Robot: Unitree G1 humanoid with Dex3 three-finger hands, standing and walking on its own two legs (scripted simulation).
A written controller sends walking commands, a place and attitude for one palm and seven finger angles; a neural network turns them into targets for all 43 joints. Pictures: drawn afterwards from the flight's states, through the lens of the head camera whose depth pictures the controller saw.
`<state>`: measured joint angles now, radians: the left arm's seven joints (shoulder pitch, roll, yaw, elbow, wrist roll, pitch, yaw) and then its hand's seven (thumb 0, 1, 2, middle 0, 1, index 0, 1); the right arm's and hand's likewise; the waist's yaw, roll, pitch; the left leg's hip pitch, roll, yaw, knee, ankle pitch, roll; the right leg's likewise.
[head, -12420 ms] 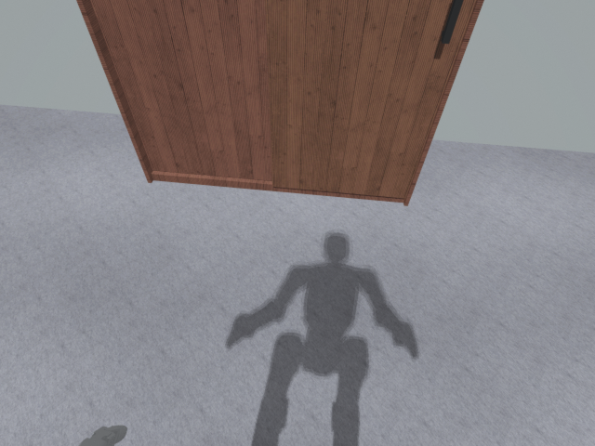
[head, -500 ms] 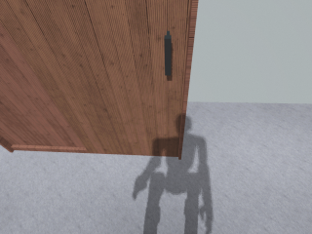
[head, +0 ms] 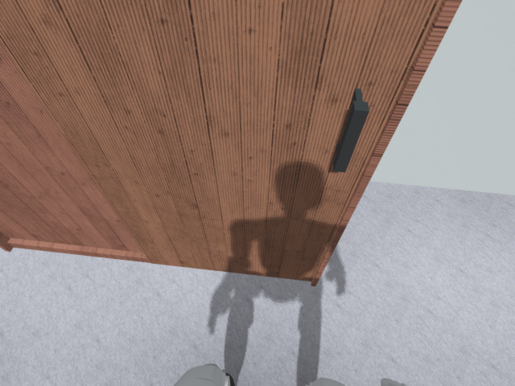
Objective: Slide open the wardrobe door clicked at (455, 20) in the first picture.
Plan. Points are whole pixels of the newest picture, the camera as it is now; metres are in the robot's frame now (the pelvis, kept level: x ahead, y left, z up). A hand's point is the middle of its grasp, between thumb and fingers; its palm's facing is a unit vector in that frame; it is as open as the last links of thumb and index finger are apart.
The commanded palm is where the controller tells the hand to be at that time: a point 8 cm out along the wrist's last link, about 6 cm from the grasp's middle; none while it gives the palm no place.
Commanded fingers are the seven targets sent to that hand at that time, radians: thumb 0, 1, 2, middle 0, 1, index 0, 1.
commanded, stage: come to a stop and stand still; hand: right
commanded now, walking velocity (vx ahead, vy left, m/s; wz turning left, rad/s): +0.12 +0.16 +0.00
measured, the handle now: (348, 132) +0.51 -0.10 +0.10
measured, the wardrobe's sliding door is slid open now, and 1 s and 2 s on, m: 0.00 0.00 0.00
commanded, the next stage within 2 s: look again from close up in 1.54 s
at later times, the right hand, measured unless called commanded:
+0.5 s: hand out of the picture +0.06 -0.16 -0.15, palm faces +0.08 +0.96 -0.28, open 7.3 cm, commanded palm none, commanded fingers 0.00 -0.90 -0.90 0.20 0.30 0.20 0.30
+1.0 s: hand out of the picture +0.02 -0.17 -0.16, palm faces +0.07 +0.98 -0.16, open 7.3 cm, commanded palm none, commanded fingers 0.00 -0.90 -0.90 0.20 0.30 0.20 0.30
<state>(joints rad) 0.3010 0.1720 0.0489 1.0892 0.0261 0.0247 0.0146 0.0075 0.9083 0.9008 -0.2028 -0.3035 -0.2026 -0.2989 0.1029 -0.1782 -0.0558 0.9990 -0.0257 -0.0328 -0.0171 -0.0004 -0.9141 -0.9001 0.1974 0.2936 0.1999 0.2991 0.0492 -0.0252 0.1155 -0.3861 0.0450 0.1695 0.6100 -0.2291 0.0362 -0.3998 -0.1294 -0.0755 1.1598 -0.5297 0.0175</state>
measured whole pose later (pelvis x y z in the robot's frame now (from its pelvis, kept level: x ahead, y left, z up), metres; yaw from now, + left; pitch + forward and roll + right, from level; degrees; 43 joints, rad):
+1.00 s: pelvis +0.03 +0.01 +0.02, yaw -1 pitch -1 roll +0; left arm 0.35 0.10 -0.01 1.14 0.03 0.01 0.03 0.00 0.91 0.90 -0.20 -0.30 -0.20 -0.30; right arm 0.27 -0.17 -0.03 1.15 -0.02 0.01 -0.01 0.00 -0.91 -0.90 0.20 0.29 0.20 0.30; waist -0.02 0.04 0.00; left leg -0.23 0.05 0.14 0.42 -0.18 0.01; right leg -0.12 -0.03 -0.06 0.38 -0.26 0.02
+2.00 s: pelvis +0.03 +0.02 +0.02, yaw +1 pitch -2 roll -1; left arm 0.35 0.14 -0.02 1.12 0.02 -0.01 0.03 0.00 0.91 0.90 -0.20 -0.30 -0.20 -0.30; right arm 0.28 -0.12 0.00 1.14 -0.01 -0.02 -0.03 0.01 -0.92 -0.90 0.20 0.29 0.20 0.30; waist 0.00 -0.04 0.05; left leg -0.23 0.02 0.12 0.47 -0.21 0.05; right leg -0.09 -0.06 -0.08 0.40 -0.28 0.04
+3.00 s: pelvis +0.01 -0.01 -0.06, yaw -2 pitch +11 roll +2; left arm 0.14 0.23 0.00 0.43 0.01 -0.22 0.01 0.01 0.91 0.90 -0.20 -0.30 -0.20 -0.30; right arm 0.54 -0.18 -0.08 -0.12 0.18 -0.49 0.14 0.01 -0.45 -0.71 0.23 0.59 0.24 0.59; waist -0.06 0.02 -0.09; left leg -0.79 0.08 0.14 1.04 -0.43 0.01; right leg -0.72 -0.04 0.00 1.11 -0.57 0.00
